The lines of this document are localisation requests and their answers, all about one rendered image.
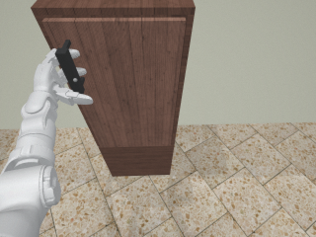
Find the handle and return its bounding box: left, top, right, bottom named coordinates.
left=55, top=39, right=85, bottom=94

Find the cupboard door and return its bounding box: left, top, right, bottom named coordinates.
left=42, top=17, right=186, bottom=148

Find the robot left hand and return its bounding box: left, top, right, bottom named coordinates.
left=34, top=48, right=94, bottom=106

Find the robot left upper arm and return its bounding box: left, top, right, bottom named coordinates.
left=0, top=164, right=61, bottom=237

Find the robot left forearm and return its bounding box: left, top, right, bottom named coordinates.
left=0, top=91, right=58, bottom=176

